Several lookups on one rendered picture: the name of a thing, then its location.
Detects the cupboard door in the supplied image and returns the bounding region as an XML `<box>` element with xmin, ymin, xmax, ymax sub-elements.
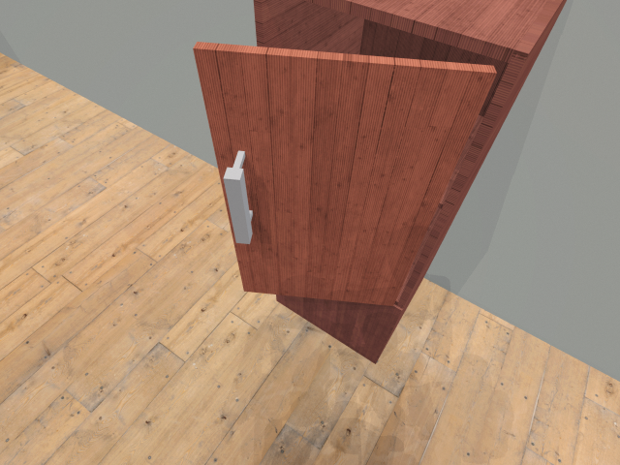
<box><xmin>193</xmin><ymin>42</ymin><xmax>497</xmax><ymax>306</ymax></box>

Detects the handle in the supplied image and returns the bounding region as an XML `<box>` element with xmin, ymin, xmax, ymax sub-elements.
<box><xmin>223</xmin><ymin>151</ymin><xmax>253</xmax><ymax>244</ymax></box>

